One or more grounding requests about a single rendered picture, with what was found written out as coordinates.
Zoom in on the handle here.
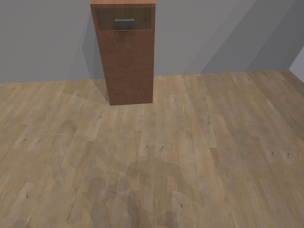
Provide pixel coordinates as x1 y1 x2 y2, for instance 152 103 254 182
115 19 134 26

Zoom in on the drawer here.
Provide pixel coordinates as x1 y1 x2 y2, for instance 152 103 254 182
95 7 152 31

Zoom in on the cabinet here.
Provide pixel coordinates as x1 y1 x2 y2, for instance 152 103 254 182
90 0 156 106

